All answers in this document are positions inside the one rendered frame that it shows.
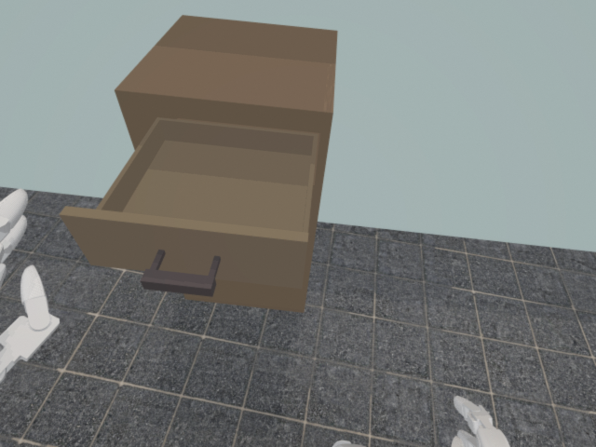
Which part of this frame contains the robot left hand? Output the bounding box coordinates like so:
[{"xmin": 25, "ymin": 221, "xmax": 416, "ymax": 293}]
[{"xmin": 0, "ymin": 189, "xmax": 60, "ymax": 383}]

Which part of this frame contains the robot right hand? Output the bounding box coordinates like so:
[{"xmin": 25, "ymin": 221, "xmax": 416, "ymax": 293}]
[{"xmin": 451, "ymin": 396, "xmax": 510, "ymax": 447}]

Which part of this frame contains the handle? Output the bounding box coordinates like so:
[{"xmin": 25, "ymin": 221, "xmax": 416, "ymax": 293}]
[{"xmin": 141, "ymin": 250, "xmax": 221, "ymax": 297}]

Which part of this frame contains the cabinet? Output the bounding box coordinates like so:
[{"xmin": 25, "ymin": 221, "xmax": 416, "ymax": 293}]
[{"xmin": 115, "ymin": 15, "xmax": 338, "ymax": 313}]

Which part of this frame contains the drawer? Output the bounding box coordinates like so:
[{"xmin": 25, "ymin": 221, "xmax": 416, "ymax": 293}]
[{"xmin": 59, "ymin": 117, "xmax": 318, "ymax": 289}]

